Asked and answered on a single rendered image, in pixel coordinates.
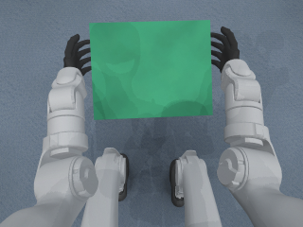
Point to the left robot forearm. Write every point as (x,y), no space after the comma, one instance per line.
(65,136)

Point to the right robot forearm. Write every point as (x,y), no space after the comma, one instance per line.
(243,108)

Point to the right robot shin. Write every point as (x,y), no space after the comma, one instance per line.
(179,191)

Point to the robot left hand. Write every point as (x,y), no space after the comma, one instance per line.
(72,54)

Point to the robot left upper arm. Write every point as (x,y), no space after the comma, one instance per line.
(61,189)

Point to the carton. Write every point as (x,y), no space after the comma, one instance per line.
(151,69)

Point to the robot right hand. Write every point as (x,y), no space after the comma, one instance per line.
(229,47)

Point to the robot right thigh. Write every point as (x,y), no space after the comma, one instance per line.
(200,205)

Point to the robot right upper arm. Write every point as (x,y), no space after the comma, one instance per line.
(254,177)

